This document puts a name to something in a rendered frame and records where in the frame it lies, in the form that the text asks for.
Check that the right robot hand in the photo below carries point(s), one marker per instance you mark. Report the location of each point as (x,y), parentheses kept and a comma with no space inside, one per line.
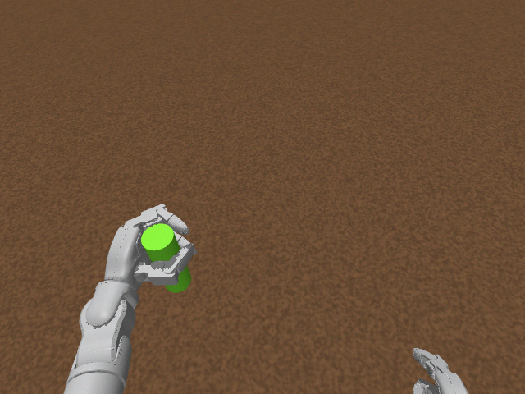
(437,368)

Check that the can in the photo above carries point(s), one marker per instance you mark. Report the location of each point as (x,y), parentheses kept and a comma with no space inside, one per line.
(161,244)

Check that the left robot arm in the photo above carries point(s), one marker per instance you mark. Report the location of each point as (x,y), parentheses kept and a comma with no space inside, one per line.
(102,361)

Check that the left robot hand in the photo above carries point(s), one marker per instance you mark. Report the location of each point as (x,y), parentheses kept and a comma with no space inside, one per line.
(128,261)

